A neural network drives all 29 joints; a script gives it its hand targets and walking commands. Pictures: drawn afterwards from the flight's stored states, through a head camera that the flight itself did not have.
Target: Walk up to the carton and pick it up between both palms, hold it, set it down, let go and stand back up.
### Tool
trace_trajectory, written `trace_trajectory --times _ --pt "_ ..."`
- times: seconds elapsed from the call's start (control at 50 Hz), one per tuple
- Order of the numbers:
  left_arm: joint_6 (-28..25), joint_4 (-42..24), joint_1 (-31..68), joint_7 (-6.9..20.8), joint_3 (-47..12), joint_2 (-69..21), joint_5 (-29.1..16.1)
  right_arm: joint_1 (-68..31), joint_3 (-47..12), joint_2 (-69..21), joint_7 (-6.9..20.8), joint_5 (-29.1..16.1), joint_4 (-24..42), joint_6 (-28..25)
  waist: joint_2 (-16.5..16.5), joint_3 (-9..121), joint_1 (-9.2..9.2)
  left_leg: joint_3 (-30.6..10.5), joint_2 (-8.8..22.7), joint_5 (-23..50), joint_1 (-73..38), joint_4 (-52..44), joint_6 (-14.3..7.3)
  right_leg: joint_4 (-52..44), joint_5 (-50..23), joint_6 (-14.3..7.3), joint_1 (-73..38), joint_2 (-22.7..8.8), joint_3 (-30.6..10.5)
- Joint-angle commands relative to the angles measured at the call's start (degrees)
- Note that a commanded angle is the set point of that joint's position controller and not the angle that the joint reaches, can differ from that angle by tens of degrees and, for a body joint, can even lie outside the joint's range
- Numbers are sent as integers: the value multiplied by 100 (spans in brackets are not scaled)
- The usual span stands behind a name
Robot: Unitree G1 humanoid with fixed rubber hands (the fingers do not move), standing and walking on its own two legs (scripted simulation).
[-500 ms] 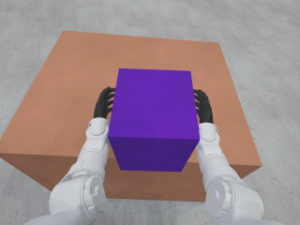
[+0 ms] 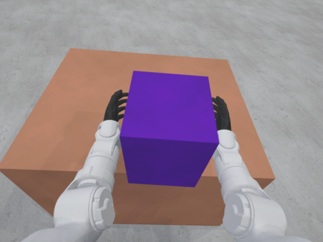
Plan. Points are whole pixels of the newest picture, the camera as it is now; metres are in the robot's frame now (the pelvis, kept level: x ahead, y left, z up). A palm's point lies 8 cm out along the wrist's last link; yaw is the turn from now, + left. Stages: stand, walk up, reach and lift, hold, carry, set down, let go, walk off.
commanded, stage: reach and lift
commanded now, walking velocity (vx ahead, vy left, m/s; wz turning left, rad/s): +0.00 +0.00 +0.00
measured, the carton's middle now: (166, 132) +0.40 +0.02 +0.04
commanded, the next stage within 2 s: none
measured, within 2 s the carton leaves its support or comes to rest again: neither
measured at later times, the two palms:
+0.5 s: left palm (112, 110) +0.38 +0.16 +0.13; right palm (231, 120) +0.38 -0.13 +0.13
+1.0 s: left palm (110, 107) +0.36 +0.16 +0.16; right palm (241, 119) +0.36 -0.13 +0.16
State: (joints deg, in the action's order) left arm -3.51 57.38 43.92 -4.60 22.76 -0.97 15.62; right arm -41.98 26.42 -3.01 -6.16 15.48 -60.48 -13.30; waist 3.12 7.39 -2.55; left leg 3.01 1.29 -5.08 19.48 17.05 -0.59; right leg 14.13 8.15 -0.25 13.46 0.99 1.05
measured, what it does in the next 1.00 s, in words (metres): stands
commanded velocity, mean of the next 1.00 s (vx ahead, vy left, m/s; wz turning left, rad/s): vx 0.00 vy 0.00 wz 0.00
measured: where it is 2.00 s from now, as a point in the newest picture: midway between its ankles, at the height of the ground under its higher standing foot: outside the picture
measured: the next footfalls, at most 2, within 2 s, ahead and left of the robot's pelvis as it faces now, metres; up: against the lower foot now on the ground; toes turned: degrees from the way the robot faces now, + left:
none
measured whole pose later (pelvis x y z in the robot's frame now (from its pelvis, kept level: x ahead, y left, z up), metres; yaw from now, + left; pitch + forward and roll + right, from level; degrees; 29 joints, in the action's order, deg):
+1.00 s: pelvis -0.01 +0.00 +0.00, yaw +2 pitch -6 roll -1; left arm 28.5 22.7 36.8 -1.8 17.3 -3.3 18.0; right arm -38.8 4.7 1.7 -10.0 -7.3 -40.1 10.0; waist 3.4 0.4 3.4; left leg 1.6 0.3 -5.9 5.1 17.1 -0.9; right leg 14.1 9.5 0.0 -1.5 0.2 2.6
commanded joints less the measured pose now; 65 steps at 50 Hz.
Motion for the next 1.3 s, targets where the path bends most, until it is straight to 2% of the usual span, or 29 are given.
trace_trajectory --times 0.0,0.12,0.22,0.34,0.4,0.44,0.48,0.56,0.64,0.76,0.8,0.86,0.92,1.02,1.08,1.12,1.18,1.22,1.28 --pt "229 -549 3478 847 -1570 -3289 22 -4054 -1770 -3106 756 -81 779 -2 -332 2401 -38 299 -2 1358 -2026 139 177 -22 -1178 140 -722 97 352" --pt "718 -913 3421 1033 -1614 -3252 -45 -4062 -2052 -3135 660 -501 1156 390 -258 2035 24 313 -105 1182 -2030 92 109 -35 -1267 199 -1085 31 242" --pt "1043 -1524 3364 1144 -1926 -3302 -128 -3969 -2433 -3158 508 -849 1588 603 -326 1909 147 257 -160 1501 -2174 124 155 5 -1821 234 -1438 0 249" --pt "1316 -2189 3258 1152 -2387 -3444 -274 -3832 -3051 -3143 343 -1302 2006 785 -434 1916 297 109 -167 1799 -2471 220 239 14 -2084 230 -1602 3 272" --pt "1494 -2466 3148 1143 -2617 -3507 -314 -3886 -3322 -3084 271 -1553 2272 883 -430 1803 327 51 -194 1723 -2595 229 235 -18 -1892 258 -1480 36 302" --pt "1664 -2495 3023 1165 -2648 -3509 -307 -3906 -3453 -3055 225 -1699 2401 1005 -387 1539 408 -17 -170 1541 -2603 220 200 -83 -1704 246 -1389 33 289" --pt "1845 -2556 2908 1204 -2623 -3430 -283 -3882 -3534 -2984 174 -1796 2544 1128 -329 1342 410 -17 -201 1278 -2557 177 169 -125 -1440 261 -1305 34 273" --pt "2131 -3105 2854 1226 -2771 -3465 -378 -3966 -3899 -3026 112 -2147 3059 1314 -258 1400 432 -63 -236 1303 -2636 195 114 -86 -1547 267 -1327 69 273" --pt "2387 -3490 2902 1210 -2997 -3554 -443 -4073 -4053 -2977 97 -2361 3353 1488 -345 1387 536 -109 -235 1123 -2752 146 131 -151 -1198 248 -1160 107 294" --pt "2763 -3803 2843 1166 -3096 -3581 -430 -3943 -4053 -2878 108 -2448 3439 1801 -431 1064 677 -150 -210 710 -2746 42 165 -277 -526 203 -914 151 343" --pt "2841 -3979 2929 1150 -3142 -3578 -469 -4048 -4037 -2891 128 -2502 3533 1858 -446 1161 656 -147 -190 631 -2766 8 138 -275 -418 192 -896 165 361" --pt "2980 -3808 2833 1160 -2974 -3537 -376 -4087 -3944 -2853 176 -2451 3466 1947 -424 1011 645 -150 -186 364 -2702 -81 106 -321 -168 181 -912 150 346" --pt "3072 -3924 2978 1173 -2949 -3593 -348 -4155 -3860 -2811 209 -2424 3495 1967 -451 1036 664 -117 -166 219 -2769 -153 115 -347 -14 175 -842 152 369" --pt "3149 -4074 3020 1136 -2935 -3584 -373 -4365 -3935 -2913 231 -2460 3659 1960 -384 1268 613 -103 -178 472 -2841 -103 63 -289 -325 209 -979 170 376" --pt "3228 -4185 2826 1149 -2938 -3543 -377 -4329 -4088 -2880 148 -2546 3871 1978 -307 1426 596 -85 -229 771 -2933 13 57 -225 -772 249 -1164 189 367" --pt "3280 -4243 2742 1172 -2954 -3465 -326 -4255 -4204 -2891 93 -2579 3913 2027 -283 1372 627 -99 -244 818 -2946 36 43 -211 -865 265 -1218 189 345" --pt "3427 -4292 2528 1243 -2866 -3425 -257 -4105 -4308 -2868 29 -2635 3967 2144 -245 1125 569 -74 -274 852 -2909 44 34 -219 -940 292 -1290 200 360" --pt "3501 -4405 2470 1300 -2891 -3372 -273 -4004 -4385 -2872 -16 -2682 4001 2210 -197 1022 595 -81 -287 895 -2891 40 23 -227 -993 290 -1301 190 322" --pt "3580 -4669 2550 1342 -3066 -3397 -339 -4050 -4487 -2912 -74 -2793 4177 2253 -296 1091 673 -106 -304 1041 -2936 87 50 -178 -1172 308 -1323 178 329"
